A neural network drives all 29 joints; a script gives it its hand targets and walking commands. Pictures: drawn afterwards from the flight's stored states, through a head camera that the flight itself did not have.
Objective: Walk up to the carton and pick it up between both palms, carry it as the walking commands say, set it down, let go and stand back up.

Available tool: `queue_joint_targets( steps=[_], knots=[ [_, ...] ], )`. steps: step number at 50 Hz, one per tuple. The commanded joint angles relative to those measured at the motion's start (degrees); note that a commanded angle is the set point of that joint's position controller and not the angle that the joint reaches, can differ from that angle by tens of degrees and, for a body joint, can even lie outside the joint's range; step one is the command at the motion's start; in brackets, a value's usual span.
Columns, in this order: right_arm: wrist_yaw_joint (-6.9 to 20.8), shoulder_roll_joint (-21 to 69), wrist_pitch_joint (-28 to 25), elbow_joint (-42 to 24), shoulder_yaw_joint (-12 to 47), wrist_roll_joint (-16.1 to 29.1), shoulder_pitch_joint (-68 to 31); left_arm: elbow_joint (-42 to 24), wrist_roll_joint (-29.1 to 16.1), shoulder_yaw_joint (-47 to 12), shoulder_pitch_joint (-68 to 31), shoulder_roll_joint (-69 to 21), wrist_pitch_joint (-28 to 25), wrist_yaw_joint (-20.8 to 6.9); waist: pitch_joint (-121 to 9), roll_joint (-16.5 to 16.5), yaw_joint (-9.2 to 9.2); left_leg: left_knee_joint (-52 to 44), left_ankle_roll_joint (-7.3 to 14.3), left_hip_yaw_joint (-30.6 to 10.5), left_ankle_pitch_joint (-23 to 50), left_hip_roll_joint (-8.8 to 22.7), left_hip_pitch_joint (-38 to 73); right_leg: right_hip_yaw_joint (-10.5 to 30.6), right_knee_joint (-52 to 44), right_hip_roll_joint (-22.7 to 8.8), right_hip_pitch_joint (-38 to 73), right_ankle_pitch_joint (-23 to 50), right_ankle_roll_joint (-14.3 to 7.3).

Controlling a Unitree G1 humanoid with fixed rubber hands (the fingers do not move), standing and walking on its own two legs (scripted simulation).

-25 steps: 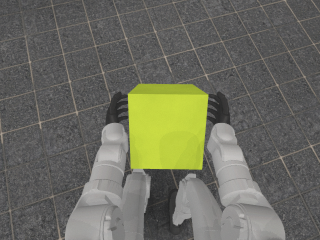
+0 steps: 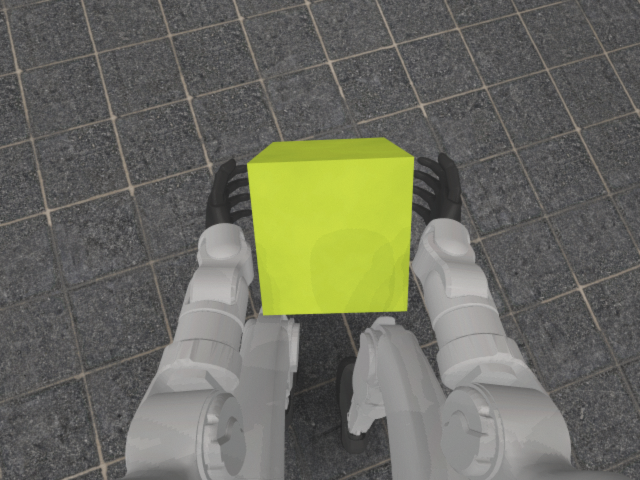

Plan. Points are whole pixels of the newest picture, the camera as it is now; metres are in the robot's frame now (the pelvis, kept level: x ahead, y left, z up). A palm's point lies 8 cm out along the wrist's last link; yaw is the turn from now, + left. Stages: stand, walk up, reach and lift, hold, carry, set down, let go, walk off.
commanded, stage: set down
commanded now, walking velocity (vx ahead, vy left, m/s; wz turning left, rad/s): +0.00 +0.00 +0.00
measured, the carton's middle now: (331, 215) +0.46 +0.01 -0.21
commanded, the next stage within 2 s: none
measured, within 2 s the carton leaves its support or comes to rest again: neither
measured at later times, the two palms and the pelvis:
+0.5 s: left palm (234, 223) +0.44 +0.15 -0.19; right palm (418, 221) +0.45 -0.12 -0.17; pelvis -0.01 +0.00 -0.07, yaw +0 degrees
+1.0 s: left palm (242, 223) +0.46 +0.16 -0.28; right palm (402, 226) +0.46 -0.12 -0.26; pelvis -0.02 +0.00 -0.13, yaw -1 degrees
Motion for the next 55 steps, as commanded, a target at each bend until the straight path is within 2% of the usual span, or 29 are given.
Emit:
queue_joint_targets(
  steps=[1, 3, 4, 5, 6, 9, 10, 11, 12, 13, 16, 17, 20, 24, 25, 28, 29, 30, 33, 34, 35, 40, 41, 42, 43, 44, 48, 53, 55],
  knots=[
    [15.0, 41.9, 0.7, 0.9, 28.8, 2.9, -38.8, -0.6, -6.1, -26.5, -40.0, -44.0, -1.7, -13.0, -55.5, 8.0, -0.73, -6.0, -1.9, -5.7, 4.0, -4.4, 29.7, 12.7, -7.6, 7.9, -0.4, 4.9, 2.4],
    [15.8, 44.1, 1.4, 2.0, 28.4, 3.1, -40.2, -0.5, -5.5, -25.8, -41.5, -44.6, -1.2, -13.5, -57.1, 7.2, 0.04, -5.4, -1.6, -5.6, 3.4, -4.5, 29.5, 12.8, -6.8, 7.9, -0.9, 4.8, 2.6],
    [15.6, 43.4, 1.7, 2.6, 27.3, 2.1, -38.7, -1.0, -7.1, -26.4, -43.1, -44.7, -1.1, -14.0, -56.2, 6.5, -2.55, -4.5, -1.6, -5.8, 3.1, -4.5, 28.3, 12.3, -6.4, 7.8, -1.7, 4.9, 2.5],
    [15.6, 44.6, 1.9, 2.3, 27.6, 2.3, -40.4, -0.2, -6.3, -25.0, -43.1, -44.8, -1.1, -14.2, -57.4, 6.3, -1.05, -3.7, -1.6, -5.4, 3.1, -4.4, 27.8, 12.6, -6.0, 7.9, -1.7, 4.3, 2.6],
    [15.5, 44.2, 1.4, -0.9, 28.1, 3.4, -42.2, -3.0, -7.8, -27.3, -44.8, -44.9, -1.3, -14.1, -61.1, 7.5, -1.51, -3.1, -1.8, -5.8, 4.8, -4.6, 29.3, 12.0, -4.0, 8.1, -2.2, 6.8, 2.5],
    [16.3, 44.8, 2.3, 3.7, 26.4, 2.4, -41.3, 0.2, -6.4, -25.5, -44.2, -45.1, -0.5, -14.6, -57.3, 7.9, -1.01, -1.8, -2.0, -5.0, 4.9, -4.6, 26.5, 12.1, -3.6, 8.0, -5.4, 5.9, 2.5],
    [16.2, 46.6, 2.3, 1.4, 28.6, 3.0, -42.3, -0.5, -6.4, -24.0, -43.3, -45.2, -0.6, -15.0, -59.9, 5.3, 0.77, -0.3, -1.7, -4.0, 6.6, -4.8, 25.8, 12.2, -3.6, 8.3, -2.9, 6.9, 2.7],
    [16.0, 46.2, 1.9, -0.3, 28.3, 3.2, -43.0, -0.9, -7.2, -25.9, -45.2, -45.8, -0.7, -15.1, -61.3, 6.1, -1.24, 0.3, -1.8, -4.4, 6.7, -5.2, 25.7, 11.5, -2.4, 8.4, -4.0, 7.5, 3.0],
    [15.9, 46.7, 1.8, -0.8, 28.7, 3.7, -43.8, -1.7, -7.5, -26.2, -45.2, -45.5, -0.9, -15.1, -62.7, 6.1, 0.12, 0.8, -1.8, -4.2, 8.5, -5.1, 25.6, 11.5, -1.5, 8.4, -3.8, 9.0, 3.1],
    [15.8, 46.9, 2.1, 0.7, 27.7, 3.7, -42.7, -2.6, -8.2, -26.6, -47.1, -45.3, -0.9, -15.2, -63.1, 6.3, -1.52, 1.8, -1.9, -4.2, 9.0, -5.2, 25.8, 11.4, -1.1, 8.6, -4.2, 9.4, 3.2],
    [15.5, 47.1, 1.7, -2.6, 29.9, 4.7, -45.7, 0.0, -8.2, -26.3, -45.0, -45.6, -0.7, -15.7, -62.3, 6.2, 0.43, 3.6, -1.6, -4.0, 11.2, -5.0, 23.7, 12.4, 0.0, 8.4, -4.4, 11.3, 3.2],
    [15.3, 46.8, 1.9, 0.3, 28.9, 3.9, -43.9, -0.6, -8.2, -26.3, -46.3, -44.3, -0.9, -15.8, -62.3, 5.8, -0.9, 4.2, -1.7, -3.7, 9.7, -5.3, 22.0, 11.5, 0.9, 8.7, -6.2, 10.2, 3.5],
    [14.7, 46.6, 1.3, -4.6, 31.8, 6.3, -47.0, -2.9, -10.1, -28.5, -47.7, -44.3, -1.1, -15.7, -67.9, 5.8, -0.35, 6.4, -1.7, -3.3, 12.4, -5.4, 22.9, 11.7, 2.9, 8.7, -4.2, 12.7, 3.5],
    [14.8, 44.8, 2.2, 2.1, 28.8, 4.9, -44.8, -0.3, -9.1, -27.6, -48.2, -42.0, -0.8, -15.5, -60.3, 7.3, -1.11, 7.0, -1.8, -3.9, 8.8, -5.1, 20.2, 11.1, 5.2, 8.7, -11.2, 9.5, 3.3],
    [14.8, 45.7, 1.7, -0.7, 30.1, 5.2, -46.7, -0.3, -8.9, -26.6, -47.6, -43.4, -1.1, -15.6, -62.4, 5.9, 0.11, 8.0, -1.7, -3.2, 9.9, -5.2, 19.2, 11.7, 4.8, 8.7, -9.0, 10.0, 3.3],
    [14.5, 46.0, 2.0, 1.1, 29.0, 5.0, -46.1, -0.5, -9.1, -27.3, -49.5, -40.4, -1.4, -16.0, -61.6, 5.9, -0.92, 9.7, -1.5, -3.0, 9.8, -5.2, 16.7, 11.5, 5.8, 8.9, -9.7, 11.0, 3.7],
    [14.7, 45.9, 2.6, 3.0, 27.7, 3.9, -44.9, -0.3, -9.5, -27.1, -50.8, -40.9, -1.3, -16.1, -60.5, 5.0, -2.8, 9.9, -1.3, -3.4, 8.8, -5.1, 16.9, 11.2, 6.0, 8.9, -11.3, 9.9, 3.7],
    [14.6, 45.7, 2.6, 2.2, 28.4, 4.6, -46.4, -0.7, -9.9, -27.0, -51.8, -40.0, -1.3, -16.2, -61.2, 6.0, -0.33, 10.3, -1.4, -3.2, 8.9, -5.0, 16.6, 11.8, 6.9, 9.0, -11.1, 9.5, 3.3],
    [14.6, 44.2, 1.9, -0.3, 28.6, 5.5, -48.7, 1.4, -9.3, -27.4, -51.2, -40.9, -1.2, -15.9, -62.4, 7.4, -0.82, 11.5, -1.5, -3.3, 9.8, -5.0, 16.5, 11.1, 8.7, 8.7, -11.9, 10.4, 3.4],
    [14.3, 46.0, 2.1, -2.9, 31.1, 6.1, -48.8, -2.8, -11.7, -28.1, -52.8, -40.7, -1.8, -16.4, -67.2, 4.4, -0.4, 13.2, -1.3, -2.6, 12.7, -5.3, 16.4, 11.7, 8.4, 8.7, -7.9, 13.6, 3.7],
    [14.1, 45.9, 2.2, -0.3, 30.6, 5.7, -47.0, -0.3, -11.8, -28.7, -51.6, -40.7, -1.6, -16.3, -65.9, 5.7, -1.27, 13.4, -1.6, -2.7, 13.6, -5.2, 15.7, 11.5, 9.1, 9.1, -9.4, 14.3, 3.9],
    [13.5, 44.2, 1.4, -4.9, 34.2, 8.4, -52.1, -1.4, -13.7, -30.1, -53.9, -38.5, -2.6, -15.9, -68.9, 4.5, 0.85, 15.7, -1.1, -2.6, 15.3, -5.2, 16.1, 11.6, 11.5, 8.9, -8.0, 15.7, 4.3],
    [13.2, 43.7, 1.6, -2.2, 32.3, 7.4, -52.0, 0.6, -13.5, -30.0, -54.6, -37.4, -2.5, -15.9, -66.2, 4.6, -0.91, 16.4, -1.2, -2.6, 13.6, -5.0, 14.2, 11.3, 11.3, 8.8, -9.2, 14.1, 4.3],
    [13.3, 42.7, 1.5, -1.6, 32.5, 7.8, -53.1, 1.3, -13.4, -29.1, -55.3, -36.3, -2.3, -15.8, -64.2, 5.7, 0.78, 16.2, -1.3, -2.4, 12.0, -4.7, 13.1, 11.8, 11.6, 8.5, -10.3, 12.8, 4.1],
    [13.3, 42.5, 1.7, -2.2, 32.4, 7.7, -53.0, -0.1, -13.9, -29.5, -55.9, -36.3, -2.5, -15.9, -65.7, 5.5, 0.22, 16.3, -1.4, -2.5, 12.4, -4.7, 14.2, 11.2, 12.4, 8.6, -10.1, 13.3, 4.1],
    [13.2, 41.2, 1.4, -1.7, 32.2, 6.8, -52.9, 0.0, -15.1, -30.5, -56.8, -36.5, -2.8, -15.9, -64.9, 4.8, -1.9, 17.1, -1.3, -2.9, 13.5, -5.0, 13.3, 11.2, 12.4, 8.5, -10.8, 14.1, 4.3],
    [13.9, 40.4, 1.8, 1.9, 30.6, 6.7, -54.3, 3.4, -13.9, -28.2, -58.4, -34.3, -2.6, -16.0, -58.4, 5.7, 0.38, 18.0, -1.1, -2.4, 10.3, -4.5, 10.5, 11.6, 13.4, 8.3, -13.5, 10.5, 3.9],
    [15.8, 39.6, 2.9, 6.4, 27.2, 4.7, -53.1, 8.8, -12.1, -25.0, -56.6, -31.6, -1.9, -17.0, -52.0, 3.6, -0.54, 19.0, -0.5, -3.1, 7.2, -4.2, 7.2, 10.2, 15.3, 8.4, -18.7, 7.0, 4.1],
    [16.7, 40.1, 3.8, 8.4, 25.3, 3.5, -51.8, 11.4, -10.5, -22.0, -54.7, -31.2, -1.4, -18.1, -47.9, 2.4, 0.29, 19.3, 0.0, -2.8, 6.0, -4.0, 4.1, 10.2, 15.2, 8.3, -20.3, 5.9, 4.2]
  ],
)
